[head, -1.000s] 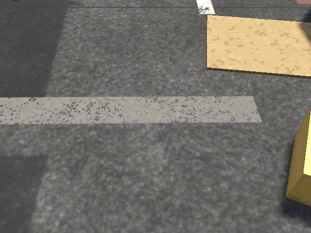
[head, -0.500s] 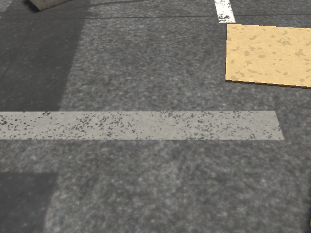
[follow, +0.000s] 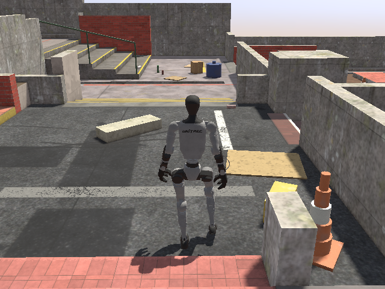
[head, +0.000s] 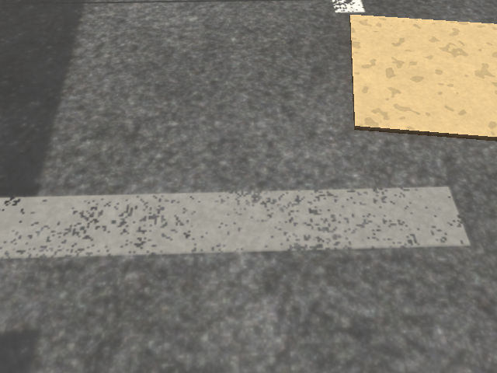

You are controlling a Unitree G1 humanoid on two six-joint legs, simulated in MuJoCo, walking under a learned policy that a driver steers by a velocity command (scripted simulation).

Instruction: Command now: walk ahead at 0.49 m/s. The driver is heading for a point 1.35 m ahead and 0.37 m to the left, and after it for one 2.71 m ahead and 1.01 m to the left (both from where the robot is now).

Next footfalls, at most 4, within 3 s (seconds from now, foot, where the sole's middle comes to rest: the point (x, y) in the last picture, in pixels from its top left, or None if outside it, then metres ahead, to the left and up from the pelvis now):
0.24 right None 0.32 -0.15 -0.78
0.60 left None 0.28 0.09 -0.78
2.36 left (225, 290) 0.69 0.08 -0.78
2.84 right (256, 200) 1.01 -0.02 -0.78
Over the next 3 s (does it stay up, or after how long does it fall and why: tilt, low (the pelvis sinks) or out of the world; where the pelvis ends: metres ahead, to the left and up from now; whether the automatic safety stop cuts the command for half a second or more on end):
stays up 0.89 0.04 0.00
